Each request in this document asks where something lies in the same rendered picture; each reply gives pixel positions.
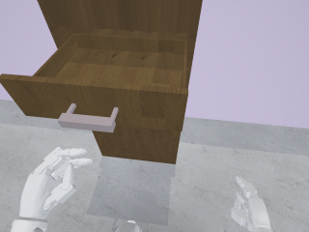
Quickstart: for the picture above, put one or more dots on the left robot thigh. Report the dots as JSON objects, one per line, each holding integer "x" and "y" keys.
{"x": 129, "y": 227}

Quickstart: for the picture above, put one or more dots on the handle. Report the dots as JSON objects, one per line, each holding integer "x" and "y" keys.
{"x": 87, "y": 122}

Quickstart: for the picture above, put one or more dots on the right robot hand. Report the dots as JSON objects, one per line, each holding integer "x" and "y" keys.
{"x": 254, "y": 213}

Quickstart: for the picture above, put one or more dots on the left robot forearm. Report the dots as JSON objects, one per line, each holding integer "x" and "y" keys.
{"x": 29, "y": 224}

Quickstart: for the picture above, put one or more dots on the drawer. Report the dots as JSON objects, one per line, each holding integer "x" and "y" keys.
{"x": 144, "y": 77}

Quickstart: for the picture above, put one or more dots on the cabinet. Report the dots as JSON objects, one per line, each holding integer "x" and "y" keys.
{"x": 158, "y": 19}

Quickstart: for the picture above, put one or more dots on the left robot hand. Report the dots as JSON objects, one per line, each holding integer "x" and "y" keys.
{"x": 35, "y": 201}

